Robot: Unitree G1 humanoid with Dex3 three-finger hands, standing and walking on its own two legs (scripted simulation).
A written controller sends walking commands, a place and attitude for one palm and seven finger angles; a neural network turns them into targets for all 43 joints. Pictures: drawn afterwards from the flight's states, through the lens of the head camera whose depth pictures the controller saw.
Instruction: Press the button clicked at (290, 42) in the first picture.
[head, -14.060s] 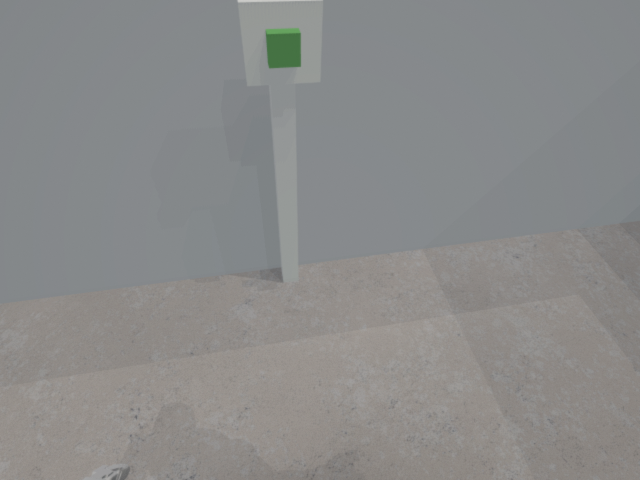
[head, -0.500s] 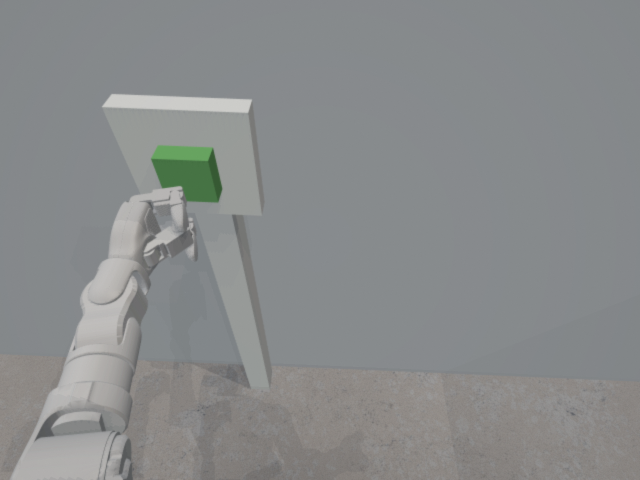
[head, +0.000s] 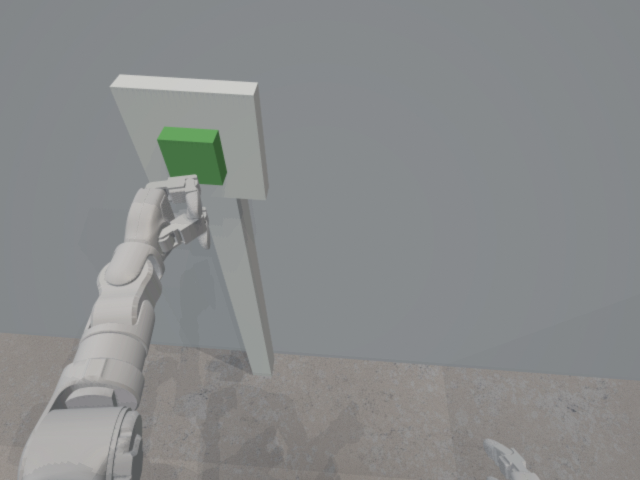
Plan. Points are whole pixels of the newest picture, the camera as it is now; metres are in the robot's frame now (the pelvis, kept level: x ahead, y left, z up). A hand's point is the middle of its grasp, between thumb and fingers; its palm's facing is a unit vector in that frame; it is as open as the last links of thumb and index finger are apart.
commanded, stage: aim a knuckle at the button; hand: left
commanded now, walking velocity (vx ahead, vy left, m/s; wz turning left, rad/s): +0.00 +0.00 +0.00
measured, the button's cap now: (195, 155) +0.49 +0.18 +0.15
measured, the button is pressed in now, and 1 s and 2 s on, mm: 0 0 13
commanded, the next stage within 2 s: press the button with the knuckle in 1.00 s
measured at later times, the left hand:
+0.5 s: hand (192, 219) +0.41 +0.17 +0.10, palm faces -0.04 -1.00 -0.01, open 3.1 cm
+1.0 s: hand (197, 218) +0.41 +0.17 +0.11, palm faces -0.05 -1.00 +0.00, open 3.1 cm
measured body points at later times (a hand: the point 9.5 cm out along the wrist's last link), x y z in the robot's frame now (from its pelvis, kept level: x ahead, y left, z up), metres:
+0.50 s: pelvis +0.01 +0.00 +0.00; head +0.04 +0.01 +0.45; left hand +0.41 +0.23 +0.11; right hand +0.11 -0.26 -0.11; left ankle +0.01 +0.07 -0.73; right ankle +0.00 -0.09 -0.73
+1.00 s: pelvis +0.01 +0.01 +0.00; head +0.03 +0.01 +0.45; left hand +0.40 +0.22 +0.11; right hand +0.12 -0.24 -0.10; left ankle +0.01 +0.07 -0.73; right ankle +0.00 -0.09 -0.73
